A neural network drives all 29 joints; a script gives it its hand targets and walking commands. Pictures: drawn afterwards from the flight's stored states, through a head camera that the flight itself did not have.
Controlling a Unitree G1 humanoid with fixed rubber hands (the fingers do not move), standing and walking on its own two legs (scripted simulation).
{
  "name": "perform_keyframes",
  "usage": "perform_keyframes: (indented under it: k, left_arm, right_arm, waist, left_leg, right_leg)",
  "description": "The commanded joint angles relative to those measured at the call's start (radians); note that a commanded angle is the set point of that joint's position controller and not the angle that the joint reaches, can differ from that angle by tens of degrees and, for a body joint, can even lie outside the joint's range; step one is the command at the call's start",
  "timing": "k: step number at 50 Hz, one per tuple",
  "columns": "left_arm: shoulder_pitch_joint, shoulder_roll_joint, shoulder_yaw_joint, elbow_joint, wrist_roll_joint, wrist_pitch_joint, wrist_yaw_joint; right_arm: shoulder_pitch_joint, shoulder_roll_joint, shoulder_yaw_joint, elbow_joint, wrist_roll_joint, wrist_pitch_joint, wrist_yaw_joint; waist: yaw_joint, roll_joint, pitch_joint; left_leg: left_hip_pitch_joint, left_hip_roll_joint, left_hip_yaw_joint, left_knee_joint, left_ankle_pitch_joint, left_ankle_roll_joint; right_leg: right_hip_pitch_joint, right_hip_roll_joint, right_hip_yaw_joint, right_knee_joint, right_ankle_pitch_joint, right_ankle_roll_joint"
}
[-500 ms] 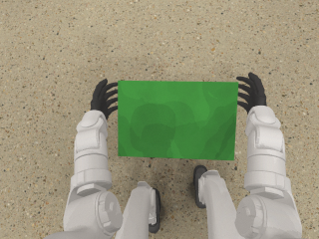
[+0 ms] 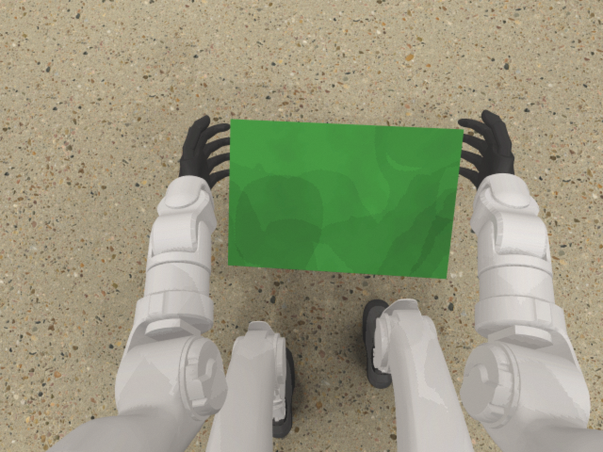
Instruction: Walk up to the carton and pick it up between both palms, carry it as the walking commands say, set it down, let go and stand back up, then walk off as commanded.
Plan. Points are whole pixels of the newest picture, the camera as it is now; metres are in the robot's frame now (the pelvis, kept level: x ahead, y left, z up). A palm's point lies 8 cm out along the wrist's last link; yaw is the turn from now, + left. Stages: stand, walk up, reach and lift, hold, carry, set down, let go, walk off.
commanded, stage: set down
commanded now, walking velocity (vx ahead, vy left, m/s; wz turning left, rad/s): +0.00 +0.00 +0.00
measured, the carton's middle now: (337, 195) +0.45 -0.05 -0.17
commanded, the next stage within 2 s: none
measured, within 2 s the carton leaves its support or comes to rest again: neither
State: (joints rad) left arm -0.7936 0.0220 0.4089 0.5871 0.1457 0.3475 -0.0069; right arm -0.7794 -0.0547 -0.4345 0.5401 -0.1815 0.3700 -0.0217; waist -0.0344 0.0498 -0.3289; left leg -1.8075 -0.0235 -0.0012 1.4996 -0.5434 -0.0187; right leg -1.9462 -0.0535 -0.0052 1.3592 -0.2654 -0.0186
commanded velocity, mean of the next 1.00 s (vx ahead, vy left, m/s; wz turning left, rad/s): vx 0.00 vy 0.00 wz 0.00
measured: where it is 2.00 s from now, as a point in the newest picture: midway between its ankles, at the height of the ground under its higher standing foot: (329, 382)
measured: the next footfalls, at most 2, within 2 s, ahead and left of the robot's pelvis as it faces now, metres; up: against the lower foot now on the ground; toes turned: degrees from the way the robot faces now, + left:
none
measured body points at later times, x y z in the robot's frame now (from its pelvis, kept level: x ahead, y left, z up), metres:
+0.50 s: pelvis -0.01 +0.00 -0.07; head +0.27 -0.03 +0.28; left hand +0.49 +0.14 -0.17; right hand +0.46 -0.24 -0.17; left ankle +0.05 +0.13 -0.53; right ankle +0.14 -0.12 -0.53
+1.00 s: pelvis -0.03 +0.00 -0.13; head +0.30 -0.03 +0.17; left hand +0.51 +0.13 -0.26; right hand +0.48 -0.24 -0.27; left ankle +0.05 +0.13 -0.53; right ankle +0.14 -0.12 -0.53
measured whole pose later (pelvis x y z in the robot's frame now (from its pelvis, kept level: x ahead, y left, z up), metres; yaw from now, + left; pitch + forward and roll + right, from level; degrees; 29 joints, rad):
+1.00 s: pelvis -0.03 +0.00 -0.13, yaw +3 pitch +49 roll +4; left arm -1.14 0.16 0.32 0.76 0.02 0.28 0.05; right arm -1.12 -0.25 -0.39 0.74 -0.06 0.30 -0.03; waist -0.06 0.06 -0.06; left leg -2.21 -0.07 0.01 1.96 -0.62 -0.03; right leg -2.36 -0.04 0.04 1.81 -0.31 0.00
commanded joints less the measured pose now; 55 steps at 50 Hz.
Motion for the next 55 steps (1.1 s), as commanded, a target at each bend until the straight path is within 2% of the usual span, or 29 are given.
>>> perform_keyframes:
  k: [1, 4, 9, 12, 16, 22, 37, 55]
  left_arm:
    - [-0.624, -0.850, -0.539, -0.024, -0.169, -0.025, -0.358]
    - [-0.671, -0.845, -0.530, -0.019, -0.175, -0.018, -0.348]
    - [-0.729, -0.830, -0.514, 0.012, -0.180, -0.016, -0.327]
    - [-0.741, -0.823, -0.502, 0.033, -0.176, -0.021, -0.317]
    - [-0.733, -0.832, -0.516, 0.032, -0.189, -0.035, -0.304]
    - [-0.765, -0.827, -0.557, -0.001, -0.215, -0.056, -0.285]
    - [-0.874, -0.763, -0.533, 0.050, -0.228, -0.066, -0.257]
    - [-1.011, -0.715, -0.569, 0.069, -0.279, -0.113, -0.203]
  right_arm:
    - [-0.557, 0.860, 0.570, 0.037, 0.172, 0.002, 0.344]
    - [-0.608, 0.833, 0.553, 0.049, 0.180, 0.004, 0.343]
    - [-0.653, 0.810, 0.517, 0.069, 0.179, 0.006, 0.341]
    - [-0.671, 0.814, 0.510, 0.077, 0.182, 0.003, 0.339]
    - [-0.674, 0.816, 0.523, 0.070, 0.190, -0.012, 0.332]
    - [-0.706, 0.787, 0.539, 0.049, 0.207, -0.037, 0.320]
    - [-0.830, 0.710, 0.513, 0.106, 0.225, -0.056, 0.300]
    - [-0.960, 0.611, 0.527, 0.125, 0.282, -0.116, 0.270]
  waist:
    - [-0.026, -0.040, -0.843]
    - [-0.037, -0.037, -0.815]
    - [-0.069, -0.040, -0.811]
    - [-0.063, -0.037, -0.823]
    - [-0.057, -0.038, -0.869]
    - [-0.066, -0.031, -0.917]
    - [-0.066, -0.043, -0.858]
    - [-0.087, -0.047, -0.851]
  left_leg:
    - [0.018, -0.130, 0.056, -0.187, 0.104, 0.008]
    - [0.012, -0.128, 0.051, -0.171, 0.045, 0.012]
    - [0.011, -0.132, 0.047, -0.129, 0.017, 0.015]
    - [-0.012, -0.136, 0.053, -0.099, 0.025, 0.016]
    - [-0.027, -0.140, 0.057, -0.052, 0.113, 0.014]
    - [-0.052, -0.142, 0.059, 0.006, 0.165, 0.007]
    - [-0.186, -0.137, 0.074, 0.123, 0.053, 0.018]
    - [-0.222, -0.123, 0.075, 0.275, 0.071, 0.021]
  right_leg:
    - [0.943, 0.147, -0.004, 0.010, 0.151, 0.017]
    - [0.892, 0.145, -0.015, 0.035, 0.080, 0.015]
    - [0.817, 0.142, -0.029, 0.075, 0.040, 0.019]
    - [0.801, 0.141, -0.026, 0.103, 0.049, 0.021]
    - [0.792, 0.146, -0.030, 0.150, 0.149, 0.023]
    - [0.765, 0.146, -0.032, 0.207, 0.219, 0.020]
    - [0.660, 0.129, -0.029, 0.318, 0.112, 0.016]
    - [0.601, 0.104, -0.033, 0.477, 0.149, 0.012]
